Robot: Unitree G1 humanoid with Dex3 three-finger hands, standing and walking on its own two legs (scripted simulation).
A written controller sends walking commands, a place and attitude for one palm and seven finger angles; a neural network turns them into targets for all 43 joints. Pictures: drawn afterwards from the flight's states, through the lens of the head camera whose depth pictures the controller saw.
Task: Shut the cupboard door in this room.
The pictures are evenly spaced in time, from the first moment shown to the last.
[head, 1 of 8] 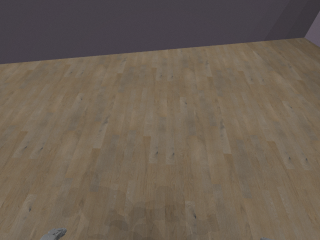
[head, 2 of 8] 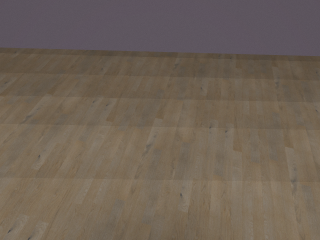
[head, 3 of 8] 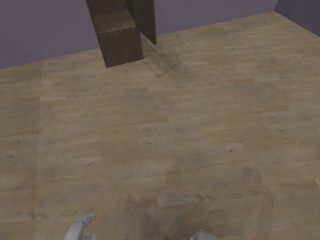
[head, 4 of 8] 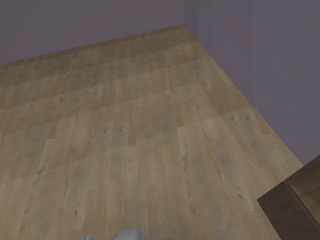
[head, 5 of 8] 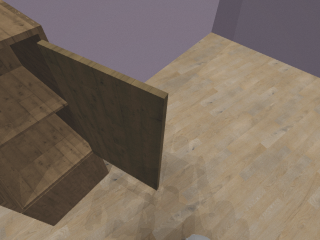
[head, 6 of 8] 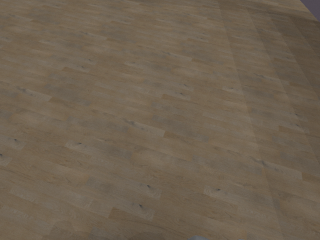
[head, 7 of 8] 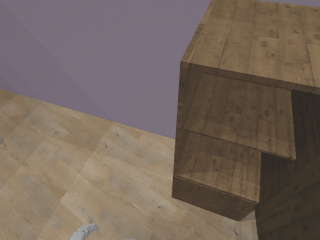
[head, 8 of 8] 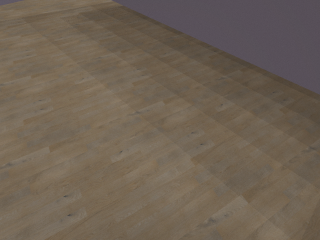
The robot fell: no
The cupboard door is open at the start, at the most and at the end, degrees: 100 100 100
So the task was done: no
